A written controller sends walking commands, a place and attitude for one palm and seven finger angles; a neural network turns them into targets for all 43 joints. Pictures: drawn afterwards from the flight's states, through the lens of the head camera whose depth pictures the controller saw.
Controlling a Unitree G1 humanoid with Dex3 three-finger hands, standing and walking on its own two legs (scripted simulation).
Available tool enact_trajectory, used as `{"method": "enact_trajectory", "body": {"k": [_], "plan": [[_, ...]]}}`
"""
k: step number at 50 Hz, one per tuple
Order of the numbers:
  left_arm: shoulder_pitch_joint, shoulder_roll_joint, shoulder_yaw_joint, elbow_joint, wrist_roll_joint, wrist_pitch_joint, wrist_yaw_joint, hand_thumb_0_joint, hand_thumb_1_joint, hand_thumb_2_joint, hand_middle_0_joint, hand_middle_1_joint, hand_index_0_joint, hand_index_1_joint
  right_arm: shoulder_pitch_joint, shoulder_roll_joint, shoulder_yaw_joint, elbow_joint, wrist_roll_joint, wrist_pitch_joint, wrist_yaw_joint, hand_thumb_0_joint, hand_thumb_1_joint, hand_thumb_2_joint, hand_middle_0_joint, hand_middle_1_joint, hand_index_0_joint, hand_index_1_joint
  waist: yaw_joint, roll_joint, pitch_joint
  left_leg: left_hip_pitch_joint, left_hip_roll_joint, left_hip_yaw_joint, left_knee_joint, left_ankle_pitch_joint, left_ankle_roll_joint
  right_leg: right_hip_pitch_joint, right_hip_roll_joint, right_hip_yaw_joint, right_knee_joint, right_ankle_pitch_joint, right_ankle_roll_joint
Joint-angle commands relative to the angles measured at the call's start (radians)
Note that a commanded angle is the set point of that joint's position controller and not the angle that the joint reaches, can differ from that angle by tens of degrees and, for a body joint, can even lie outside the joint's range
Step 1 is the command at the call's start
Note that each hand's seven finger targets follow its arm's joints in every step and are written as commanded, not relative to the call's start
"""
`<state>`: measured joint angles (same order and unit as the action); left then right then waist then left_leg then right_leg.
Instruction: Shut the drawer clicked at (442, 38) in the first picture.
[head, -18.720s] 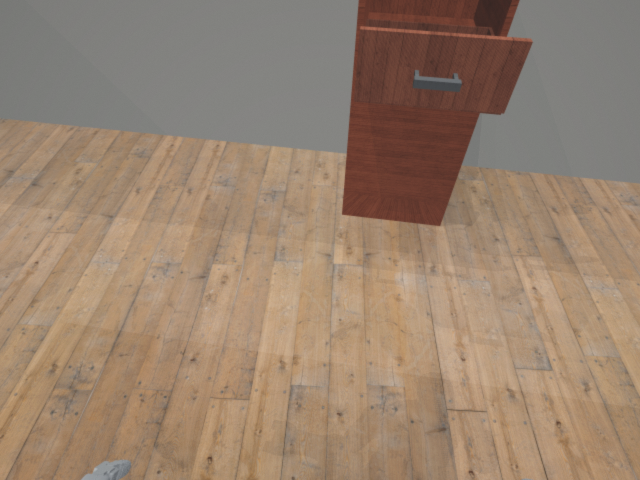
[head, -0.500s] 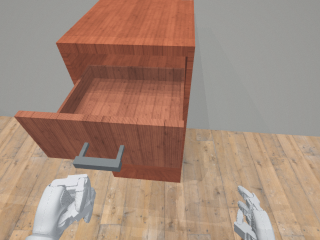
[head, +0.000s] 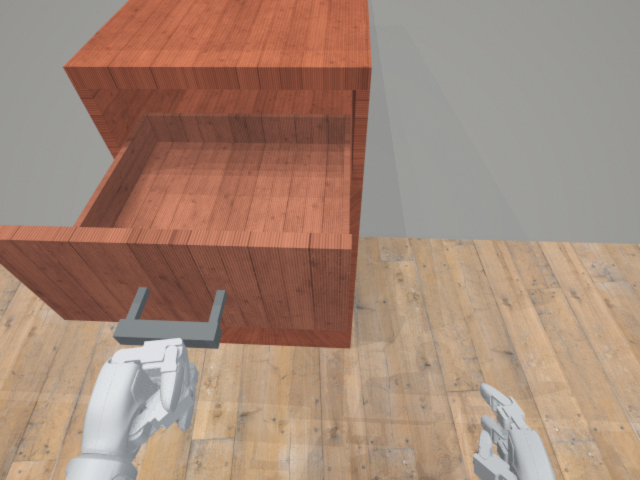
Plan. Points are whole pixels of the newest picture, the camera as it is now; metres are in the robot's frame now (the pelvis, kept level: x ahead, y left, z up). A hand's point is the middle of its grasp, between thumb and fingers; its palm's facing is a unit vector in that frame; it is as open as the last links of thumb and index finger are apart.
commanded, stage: bring the fist close to the handle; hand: left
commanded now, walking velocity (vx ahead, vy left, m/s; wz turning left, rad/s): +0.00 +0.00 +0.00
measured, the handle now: (174, 315) +0.28 +0.19 +0.08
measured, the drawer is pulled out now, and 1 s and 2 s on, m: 0.29 0.25 0.11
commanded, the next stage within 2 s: push the drawer shut in 0.22 s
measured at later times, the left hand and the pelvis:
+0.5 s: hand (191, 395) +0.20 +0.14 +0.08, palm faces -0.01 -1.00 -0.07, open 3.2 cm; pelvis -0.01 -0.01 +0.00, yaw +1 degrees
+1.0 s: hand (200, 349) +0.25 +0.15 +0.08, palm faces -0.02 -1.00 -0.07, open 3.2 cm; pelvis -0.02 +0.00 +0.00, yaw +1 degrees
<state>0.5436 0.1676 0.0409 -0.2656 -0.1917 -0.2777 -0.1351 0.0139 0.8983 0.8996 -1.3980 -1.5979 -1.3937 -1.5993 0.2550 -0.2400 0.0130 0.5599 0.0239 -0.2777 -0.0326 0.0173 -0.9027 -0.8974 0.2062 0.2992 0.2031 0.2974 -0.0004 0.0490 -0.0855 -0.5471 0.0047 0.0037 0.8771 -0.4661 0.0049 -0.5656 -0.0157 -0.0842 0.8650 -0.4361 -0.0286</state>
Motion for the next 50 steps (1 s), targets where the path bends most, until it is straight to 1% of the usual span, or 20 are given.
{"method": "enact_trajectory", "body": {"k": [1,3,6,9,11,12,15,17,21,24,28,31,34,37,39,40,43,44,46,50], "plan": [[0.043,0.066,0.059,-0.197,-0.021,-0.067,0.010,0.000,0.900,0.900,-1.400,-1.600,-1.400,-1.600,-0.085,-0.099,-0.046,-0.165,0.007,-0.042,-0.002,0.000,-0.900,-0.900,0.200,0.300,0.200,0.300,0.005,-0.074,-0.131,0.019,-0.006,-0.019,-0.110,0.325,0.010,0.136,0.003,0.026,-0.112,0.341,0.014],[0.046,0.066,0.053,-0.191,-0.021,-0.061,0.005,0.000,0.900,0.900,-1.400,-1.600,-1.400,-1.600,-0.091,-0.103,-0.047,-0.174,0.010,-0.033,-0.005,0.000,-0.900,-0.900,0.200,0.300,0.200,0.300,-0.001,-0.098,-0.108,0.004,-0.006,-0.019,-0.108,0.288,0.014,0.120,0.003,0.031,-0.121,0.300,0.017],[0.014,0.074,0.042,-0.208,-0.015,-0.063,-0.001,0.000,0.900,0.900,-1.400,-1.600,-1.400,-1.600,-0.092,-0.105,-0.041,-0.183,0.008,-0.027,-0.008,0.000,-0.900,-0.900,0.200,0.300,0.200,0.300,-0.007,-0.060,-0.089,0.000,-0.009,-0.017,-0.106,0.239,0.016,0.099,0.001,0.043,-0.133,0.235,0.016],[-0.039,0.120,0.078,-0.250,-0.016,-0.085,0.005,0.000,0.900,0.900,-1.400,-1.600,-1.400,-1.600,-0.087,-0.107,-0.040,-0.179,0.007,-0.028,-0.016,0.000,-0.900,-0.900,0.200,0.300,0.200,0.300,-0.008,-0.046,-0.122,0.006,-0.010,-0.021,-0.095,0.228,0.018,0.105,0.000,0.059,-0.137,0.206,0.012],[-0.044,0.103,0.066,-0.256,-0.022,-0.097,0.003,0.000,0.900,0.900,-1.400,-1.600,-1.400,-1.600,-0.077,-0.102,-0.036,-0.183,0.008,-0.032,-0.014,0.000,-0.900,-0.900,0.200,0.300,0.200,0.300,-0.012,-0.023,-0.148,0.022,-0.011,-0.022,-0.091,0.241,0.017,0.104,0.001,0.053,-0.128,0.223,0.012],[-0.031,0.102,0.075,-0.247,-0.027,-0.099,0.002,0.000,0.900,0.900,-1.400,-1.600,-1.400,-1.600,-0.077,-0.099,-0.037,-0.181,0.007,-0.034,-0.014,0.000,-0.900,-0.900,0.200,0.300,0.200,0.300,-0.006,-0.040,-0.157,0.017,-0.010,-0.022,-0.088,0.251,0.016,0.115,0.000,0.054,-0.126,0.236,0.013],[-0.020,0.103,0.087,-0.205,-0.034,-0.096,-0.006,0.000,0.900,0.900,-1.400,-1.600,-1.400,-1.600,-0.080,-0.103,-0.039,-0.172,0.010,-0.031,-0.015,0.000,-0.900,-0.900,0.200,0.300,0.200,0.300,-0.010,-0.051,-0.150,0.007,-0.012,-0.020,-0.083,0.252,0.015,0.119,-0.001,0.059,-0.133,0.246,0.014],[-0.012,0.087,0.067,-0.183,-0.037,-0.082,-0.019,0.000,0.900,0.900,-1.400,-1.600,-1.400,-1.600,-0.085,-0.105,-0.037,-0.177,0.012,-0.029,-0.013,0.000,-0.900,-0.900,0.200,0.300,0.200,0.300,-0.012,-0.053,-0.133,-0.001,-0.012,-0.019,-0.088,0.238,0.015,0.110,-0.002,0.056,-0.137,0.233,0.016],[-0.110,0.102,0.062,-0.162,-0.031,-0.053,-0.020,0.000,0.900,0.900,-1.400,-1.600,-1.400,-1.600,-0.085,-0.115,-0.031,-0.179,0.011,-0.024,-0.018,0.000,-0.900,-0.900,0.200,0.300,0.200,0.300,-0.027,-0.061,-0.094,-0.014,-0.013,-0.024,-0.093,0.201,0.017,0.087,-0.005,0.064,-0.155,0.180,0.019],[-0.153,0.137,0.099,-0.152,-0.029,-0.051,-0.008,0.000,0.900,0.900,-1.400,-1.600,-1.400,-1.600,-0.087,-0.119,-0.032,-0.176,0.009,-0.024,-0.024,0.000,-0.900,-0.900,0.200,0.300,0.200,0.300,-0.018,-0.067,-0.109,-0.015,-0.013,-0.023,-0.094,0.197,0.018,0.101,-0.006,0.075,-0.163,0.161,0.017],[-0.182,0.139,0.126,-0.145,-0.044,-0.062,0.005,0.000,0.900,0.900,-1.400,-1.600,-1.400,-1.600,-0.080,-0.113,-0.029,-0.173,0.010,-0.029,-0.020,0.000,-0.900,-0.900,0.200,0.300,0.200,0.300,-0.005,-0.042,-0.164,0.007,-0.014,-0.017,-0.104,0.225,0.014,0.140,-0.007,0.076,-0.157,0.205,0.017],[-0.223,0.123,0.106,-0.130,-0.046,-0.064,0.008,0.000,0.900,0.900,-1.400,-1.600,-1.400,-1.600,-0.078,-0.116,-0.025,-0.165,0.010,-0.034,-0.016,0.000,-0.900,-0.900,0.200,0.300,0.200,0.300,-0.015,-0.024,-0.150,0.013,-0.013,-0.017,-0.109,0.242,0.012,0.134,-0.006,0.065,-0.152,0.237,0.017],[-0.316,0.132,0.101,-0.103,-0.041,-0.069,0.015,0.000,0.900,0.900,-1.400,-1.600,-1.400,-1.600,-0.082,-0.126,-0.022,-0.148,0.009,-0.037,-0.020,0.000,-0.900,-0.900,0.200,0.300,0.200,0.300,-0.031,-0.033,-0.109,0.006,-0.011,-0.026,-0.115,0.208,0.012,0.098,-0.002,0.062,-0.162,0.184,0.016],[-0.381,0.113,0.068,-0.072,-0.036,-0.071,0.013,0.000,0.900,0.900,-1.400,-1.600,-1.400,-1.600,-0.079,-0.130,-0.020,-0.142,0.009,-0.042,-0.019,0.000,-0.900,-0.900,0.200,0.300,0.200,0.300,-0.038,-0.029,-0.119,0.015,-0.012,-0.029,-0.121,0.179,0.012,0.082,-0.003,0.060,-0.164,0.148,0.017],[-0.469,0.125,0.062,-0.056,-0.026,-0.070,0.017,0.000,0.900,0.900,-1.400,-1.600,-1.400,-1.600,-0.084,-0.135,-0.020,-0.130,0.010,-0.042,-0.024,0.000,-0.900,-0.900,0.200,0.300,0.200,0.300,-0.051,-0.035,-0.114,0.015,-0.011,-0.032,-0.123,0.156,0.014,0.071,-0.004,0.065,-0.173,0.114,0.018],[-0.493,0.119,0.058,-0.042,-0.025,-0.070,0.017,0.000,0.900,0.900,-1.400,-1.600,-1.400,-1.600,-0.081,-0.134,-0.022,-0.126,0.010,-0.043,-0.024,0.000,-0.900,-0.900,0.200,0.300,0.200,0.300,-0.052,-0.054,-0.128,0.024,-0.010,-0.036,-0.128,0.154,0.015,0.075,-0.003,0.065,-0.173,0.114,0.019],[-0.525,0.107,0.044,-0.027,-0.022,-0.062,0.018,0.000,0.900,0.900,-1.400,-1.600,-1.400,-1.600,-0.081,-0.134,-0.022,-0.124,0.010,-0.045,-0.024,0.000,-0.900,-0.900,0.200,0.300,0.200,0.300,-0.043,-0.039,-0.183,0.046,-0.013,-0.035,-0.135,0.172,0.015,0.101,-0.005,0.064,-0.167,0.142,0.019],[-0.534,0.128,0.062,-0.016,-0.018,-0.058,0.023,0.000,0.900,0.900,-1.400,-1.600,-1.400,-1.600,-0.086,-0.137,-0.022,-0.117,0.009,-0.043,-0.024,0.000,-0.900,-0.900,0.200,0.300,0.200,0.300,-0.040,-0.030,-0.184,0.050,-0.013,-0.034,-0.136,0.180,0.016,0.102,-0.006,0.063,-0.170,0.150,0.017],[-0.587,0.141,0.078,0.024,-0.019,-0.049,0.022,0.000,0.900,0.900,-1.400,-1.600,-1.400,-1.600,-0.083,-0.137,-0.021,-0.106,0.011,-0.035,-0.025,0.000,-0.900,-0.900,0.200,0.300,0.200,0.300,-0.044,-0.055,-0.193,0.048,-0.014,-0.031,-0.138,0.179,0.015,0.115,-0.006,0.070,-0.176,0.156,0.020],[-0.659,0.126,0.072,0.085,-0.020,-0.037,0.026,0.000,0.900,0.900,-1.400,-1.600,-1.400,-1.600,-0.095,-0.134,-0.017,-0.099,0.011,-0.026,-0.026,0.000,-0.900,-0.900,0.200,0.300,0.200,0.300,-0.042,-0.062,-0.177,0.049,-0.013,-0.032,-0.157,0.169,0.013,0.119,-0.006,0.067,-0.184,0.145,0.019]]}}
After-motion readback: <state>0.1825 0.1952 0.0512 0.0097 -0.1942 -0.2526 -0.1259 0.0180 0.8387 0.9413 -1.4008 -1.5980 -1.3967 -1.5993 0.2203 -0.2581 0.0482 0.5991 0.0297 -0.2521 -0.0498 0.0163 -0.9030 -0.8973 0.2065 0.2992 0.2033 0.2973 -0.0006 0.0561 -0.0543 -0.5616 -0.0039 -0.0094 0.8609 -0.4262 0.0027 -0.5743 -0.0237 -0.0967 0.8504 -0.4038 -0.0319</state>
